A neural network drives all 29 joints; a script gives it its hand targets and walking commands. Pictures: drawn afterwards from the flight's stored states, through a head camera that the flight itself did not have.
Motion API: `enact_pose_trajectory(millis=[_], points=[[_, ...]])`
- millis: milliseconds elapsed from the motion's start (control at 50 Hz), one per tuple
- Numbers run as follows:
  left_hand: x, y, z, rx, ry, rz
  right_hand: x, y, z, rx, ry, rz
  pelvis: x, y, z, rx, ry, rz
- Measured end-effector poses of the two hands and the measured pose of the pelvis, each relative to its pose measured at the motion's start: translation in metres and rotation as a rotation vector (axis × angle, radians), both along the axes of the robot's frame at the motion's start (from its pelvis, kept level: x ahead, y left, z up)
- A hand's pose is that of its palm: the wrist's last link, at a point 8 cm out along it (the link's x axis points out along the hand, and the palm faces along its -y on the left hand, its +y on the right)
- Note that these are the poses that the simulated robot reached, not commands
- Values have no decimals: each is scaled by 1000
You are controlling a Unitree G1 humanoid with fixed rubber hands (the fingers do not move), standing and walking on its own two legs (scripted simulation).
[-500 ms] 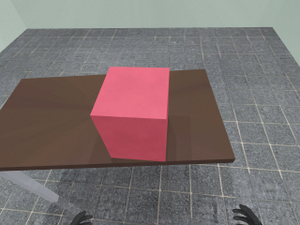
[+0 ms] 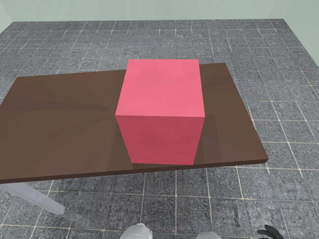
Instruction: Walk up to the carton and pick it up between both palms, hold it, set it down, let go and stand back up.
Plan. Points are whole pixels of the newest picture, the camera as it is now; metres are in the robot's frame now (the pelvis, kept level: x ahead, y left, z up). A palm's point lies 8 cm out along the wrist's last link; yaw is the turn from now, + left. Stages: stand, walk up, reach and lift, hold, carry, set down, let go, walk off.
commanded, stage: walk up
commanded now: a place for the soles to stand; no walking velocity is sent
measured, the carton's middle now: (162, 114) +0.45 +0.04 +0.01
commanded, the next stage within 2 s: none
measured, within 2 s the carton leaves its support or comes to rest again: neither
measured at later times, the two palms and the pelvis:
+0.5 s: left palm out of the picture +0.12 +0.28 -0.08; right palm out of the picture +0.09 -0.21 -0.09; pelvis +0.01 +0.04 +0.02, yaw +1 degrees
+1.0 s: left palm out of the picture +0.06 +0.28 -0.09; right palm out of the picture +0.11 -0.21 -0.09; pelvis +0.02 +0.03 +0.03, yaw +5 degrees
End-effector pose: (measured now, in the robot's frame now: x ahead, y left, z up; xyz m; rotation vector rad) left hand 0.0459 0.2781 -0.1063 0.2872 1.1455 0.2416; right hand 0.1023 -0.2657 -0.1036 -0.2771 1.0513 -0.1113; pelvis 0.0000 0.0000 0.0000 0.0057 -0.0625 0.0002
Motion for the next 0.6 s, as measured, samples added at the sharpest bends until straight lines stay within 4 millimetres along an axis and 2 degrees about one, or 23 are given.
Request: enact_pose_trajectory(millis=[100, 180, 280, 440, 600], points=[[18, 13, -4, -6, -7, -39, -10, 28, -7, 25, 2, -43, -3, 13, -2, 4, -13, -18], [34, 8, 0, -38, -63, -66, -19, 43, -16, 67, 36, -60, -4, 21, -1, -14, -19, -18], [54, -2, 17, -96, -121, -86, -23, 58, -8, 99, 51, -71, 1, 31, 13, -16, 0, -10], [72, -3, 28, -121, -180, -101, -15, 57, 11, 73, 15, -67, 7, 36, 24, -20, 19, 6], [62, 4, 25, -116, -153, -66, -3, 49, 21, 43, -13, -49, 10, 35, 26, -19, 23, 25]])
